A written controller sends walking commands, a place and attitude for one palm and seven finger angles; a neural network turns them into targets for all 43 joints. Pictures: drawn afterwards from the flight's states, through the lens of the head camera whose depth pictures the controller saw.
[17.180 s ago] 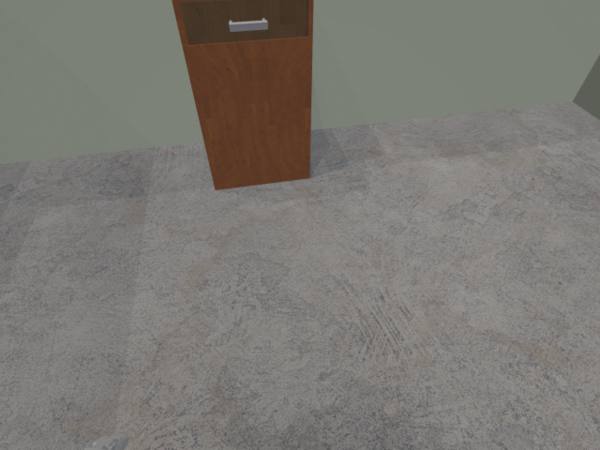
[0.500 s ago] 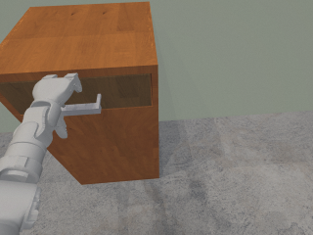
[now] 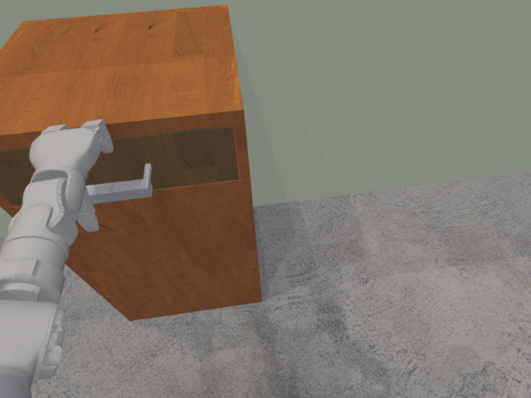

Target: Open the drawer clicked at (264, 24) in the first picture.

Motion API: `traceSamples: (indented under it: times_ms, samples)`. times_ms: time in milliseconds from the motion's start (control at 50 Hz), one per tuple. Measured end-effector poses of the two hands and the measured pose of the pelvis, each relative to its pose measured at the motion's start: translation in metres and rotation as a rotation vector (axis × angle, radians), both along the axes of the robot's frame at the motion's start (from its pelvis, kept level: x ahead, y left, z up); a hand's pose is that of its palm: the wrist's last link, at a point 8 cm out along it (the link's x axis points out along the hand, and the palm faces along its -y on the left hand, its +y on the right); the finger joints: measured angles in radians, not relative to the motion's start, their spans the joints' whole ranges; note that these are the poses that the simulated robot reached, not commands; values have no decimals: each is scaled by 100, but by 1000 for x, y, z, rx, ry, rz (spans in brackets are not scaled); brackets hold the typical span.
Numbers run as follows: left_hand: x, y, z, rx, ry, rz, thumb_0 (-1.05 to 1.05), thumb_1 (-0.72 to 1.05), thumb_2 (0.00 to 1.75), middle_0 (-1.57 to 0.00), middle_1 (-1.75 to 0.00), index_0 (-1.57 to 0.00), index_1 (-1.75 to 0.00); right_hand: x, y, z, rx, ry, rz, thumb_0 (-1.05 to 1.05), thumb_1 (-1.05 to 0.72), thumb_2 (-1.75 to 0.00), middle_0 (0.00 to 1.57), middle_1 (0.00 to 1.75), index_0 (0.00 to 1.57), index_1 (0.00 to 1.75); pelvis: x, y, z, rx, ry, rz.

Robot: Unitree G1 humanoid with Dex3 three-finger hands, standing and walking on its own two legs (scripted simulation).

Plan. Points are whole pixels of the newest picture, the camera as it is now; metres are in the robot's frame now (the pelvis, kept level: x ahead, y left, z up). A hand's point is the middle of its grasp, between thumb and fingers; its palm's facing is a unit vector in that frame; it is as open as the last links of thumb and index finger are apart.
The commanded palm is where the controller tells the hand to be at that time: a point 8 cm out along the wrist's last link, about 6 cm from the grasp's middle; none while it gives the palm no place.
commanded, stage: lower the fingers behind the handle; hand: left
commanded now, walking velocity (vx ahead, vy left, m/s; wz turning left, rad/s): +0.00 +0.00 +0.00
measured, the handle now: (113, 182) +0.48 +0.29 +0.03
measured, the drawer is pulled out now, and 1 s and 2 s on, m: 0.00 0.00 0.00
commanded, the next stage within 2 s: close the thumb around the handle in 1.68 s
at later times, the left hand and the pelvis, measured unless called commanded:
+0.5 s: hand (109, 182) +0.44 +0.27 +0.07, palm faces +0.02 -0.03 -1.00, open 13.5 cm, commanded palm +0.42 +0.29 +0.12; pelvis +0.00 +0.00 -0.01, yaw +0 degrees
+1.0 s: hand (111, 201) +0.44 +0.28 +0.03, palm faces +0.00 -0.04 -1.00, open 13.8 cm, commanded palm +0.42 +0.29 +0.09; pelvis -0.01 +0.00 -0.02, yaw +0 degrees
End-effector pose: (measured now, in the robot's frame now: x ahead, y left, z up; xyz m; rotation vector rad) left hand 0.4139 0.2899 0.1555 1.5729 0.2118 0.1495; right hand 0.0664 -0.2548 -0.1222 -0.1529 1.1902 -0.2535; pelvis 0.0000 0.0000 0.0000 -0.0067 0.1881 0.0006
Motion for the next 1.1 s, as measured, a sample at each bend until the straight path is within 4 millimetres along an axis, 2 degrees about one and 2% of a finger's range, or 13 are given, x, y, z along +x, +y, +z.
traceSamples:
  times_ms: [60,140,280,460,640,700,800,860,980,1100]
  samples:
    - [-4,5,-5,6,47,-5,0,-48,30,-33,-120,-34,-122,-1,-8,3,-22,4,10,1,-91,-90,20,30,20,30,0,-2,0,-2,-1,11]
    - [-7,-4,-15,-20,69,-82,0,-48,30,-33,-120,-33,-121,1,-19,6,-63,15,23,1,-91,-90,20,30,20,30,0,-3,-1,-5,2,24]
    - [5,-15,-28,-46,-1,-153,0,-49,30,-33,-120,-33,-121,5,-29,8,-102,17,20,1,-91,-90,20,30,20,30,0,-4,-6,-7,42,22]
    - [6,-19,-30,-39,-62,-105,0,-48,30,-38,-123,-35,-125,4,-15,-5,-36,33,16,1,-91,-90,20,30,20,30,3,-2,-8,-6,61,8]
    - [6,-19,-29,-16,-18,-70,0,-48,30,-35,-121,-33,-125,-1,-6,-3,-14,8,-3,1,-91,-90,20,30,20,30,-2,-5,-7,-4,47,-2]
    - [4,-14,-35,-9,17,-51,0,-48,30,-34,-121,-32,-124,-6,-9,-2,-27,6,-9,1,-91,-90,20,30,20,30,-5,-5,-8,-5,50,-2]
    - [-2,2,-60,-15,101,-23,0,-48,30,-32,-120,-31,-122,-20,-18,0,-66,31,-18,1,-91,-90,20,30,20,30,-9,-4,-11,-9,67,1]
    - [-3,1,-70,-23,91,-78,0,-48,30,-32,-120,-32,-121,-31,-23,0,-95,69,-16,1,-91,-90,20,30,20,30,-10,-2,-13,-14,84,8]
    - [3,-5,-73,-47,-23,-148,0,-48,30,-34,-122,-32,-121,-45,-26,-5,-115,131,-25,1,-91,-90,20,30,20,30,-7,3,-20,-23,118,10]
    - [4,-8,-75,-48,-75,-112,0,-48,30,-37,-124,-34,-124,-44,-12,-14,-64,134,-26,1,-91,-90,20,30,20,30,-4,9,-22,-25,119,2]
